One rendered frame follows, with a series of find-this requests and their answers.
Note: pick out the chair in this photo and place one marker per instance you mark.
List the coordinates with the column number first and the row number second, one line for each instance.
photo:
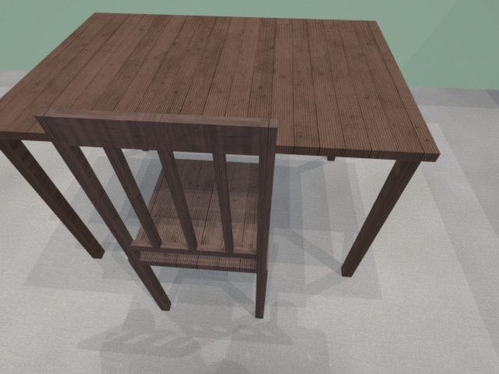
column 207, row 215

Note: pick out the table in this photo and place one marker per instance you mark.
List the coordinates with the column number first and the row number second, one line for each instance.
column 333, row 85

